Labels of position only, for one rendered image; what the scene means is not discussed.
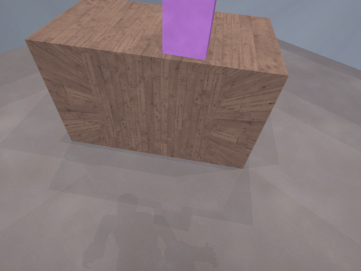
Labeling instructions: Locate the pedestal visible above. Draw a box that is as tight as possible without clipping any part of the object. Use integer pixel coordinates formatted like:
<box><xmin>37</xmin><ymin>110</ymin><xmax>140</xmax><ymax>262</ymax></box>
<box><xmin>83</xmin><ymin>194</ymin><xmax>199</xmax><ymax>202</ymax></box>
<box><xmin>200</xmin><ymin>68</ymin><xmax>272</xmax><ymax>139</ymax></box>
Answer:
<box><xmin>25</xmin><ymin>0</ymin><xmax>289</xmax><ymax>169</ymax></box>

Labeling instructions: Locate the carton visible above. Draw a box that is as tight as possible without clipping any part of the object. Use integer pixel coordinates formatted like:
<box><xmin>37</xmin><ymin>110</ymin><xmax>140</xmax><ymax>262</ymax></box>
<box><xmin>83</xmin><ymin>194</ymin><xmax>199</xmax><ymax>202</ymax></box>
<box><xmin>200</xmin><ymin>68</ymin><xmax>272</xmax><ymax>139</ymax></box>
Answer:
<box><xmin>162</xmin><ymin>0</ymin><xmax>217</xmax><ymax>60</ymax></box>

